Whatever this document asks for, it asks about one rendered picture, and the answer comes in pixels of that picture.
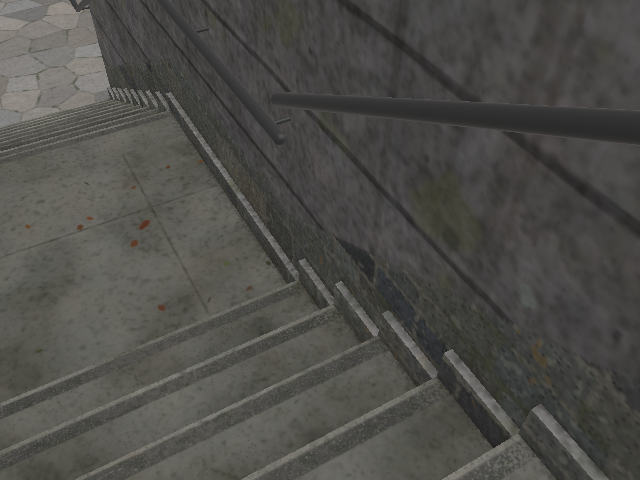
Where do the stairs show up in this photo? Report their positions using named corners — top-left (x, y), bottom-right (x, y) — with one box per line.
top-left (0, 98), bottom-right (161, 157)
top-left (0, 280), bottom-right (556, 480)

